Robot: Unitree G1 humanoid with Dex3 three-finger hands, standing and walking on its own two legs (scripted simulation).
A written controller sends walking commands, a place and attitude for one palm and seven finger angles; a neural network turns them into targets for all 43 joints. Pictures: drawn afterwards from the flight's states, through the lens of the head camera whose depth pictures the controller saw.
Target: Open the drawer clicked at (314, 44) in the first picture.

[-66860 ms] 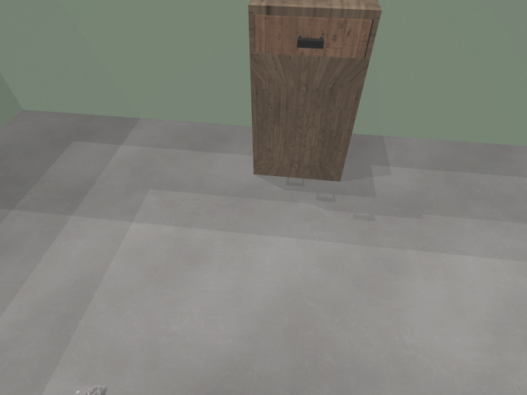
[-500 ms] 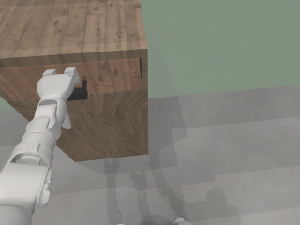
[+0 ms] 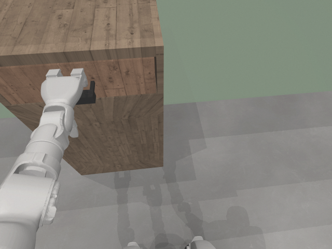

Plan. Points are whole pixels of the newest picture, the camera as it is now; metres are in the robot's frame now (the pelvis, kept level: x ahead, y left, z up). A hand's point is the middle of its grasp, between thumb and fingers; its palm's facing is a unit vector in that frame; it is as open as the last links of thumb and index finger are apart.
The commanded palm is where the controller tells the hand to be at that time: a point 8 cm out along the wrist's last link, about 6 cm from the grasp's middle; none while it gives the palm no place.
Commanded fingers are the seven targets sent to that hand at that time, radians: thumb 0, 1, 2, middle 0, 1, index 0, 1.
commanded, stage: lower the fingers behind the handle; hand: left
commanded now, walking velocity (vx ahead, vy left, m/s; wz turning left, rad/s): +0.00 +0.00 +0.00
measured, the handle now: (76, 91) +0.52 +0.24 +0.03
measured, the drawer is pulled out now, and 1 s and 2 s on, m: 0.00 0.00 0.00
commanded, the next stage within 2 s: lift the hand off the handle in 0.38 s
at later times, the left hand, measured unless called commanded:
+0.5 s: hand (71, 102) +0.48 +0.24 +0.04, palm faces -0.04 +0.05 -1.00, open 13.8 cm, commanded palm +0.46 +0.23 +0.06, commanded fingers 0.00 -0.50 0.30 -0.30 -1.20 -0.30 -1.20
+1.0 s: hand (71, 101) +0.48 +0.24 +0.04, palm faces -0.06 +0.01 -1.00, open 13.7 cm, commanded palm +0.47 +0.23 +0.10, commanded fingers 0.00 -0.50 0.30 -0.30 -1.20 -0.30 -1.20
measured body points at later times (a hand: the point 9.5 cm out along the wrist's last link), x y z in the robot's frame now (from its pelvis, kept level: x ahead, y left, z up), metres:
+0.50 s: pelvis -0.01 +0.00 -0.01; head +0.09 -0.01 +0.43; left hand +0.47 +0.23 +0.09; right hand +0.00 -0.27 -0.14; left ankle -0.01 +0.11 -0.70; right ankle +0.01 -0.13 -0.70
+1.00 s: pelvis -0.02 +0.00 -0.01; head +0.08 +0.00 +0.43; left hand +0.48 +0.23 +0.10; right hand -0.01 -0.27 -0.13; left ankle -0.01 +0.11 -0.70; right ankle +0.01 -0.13 -0.70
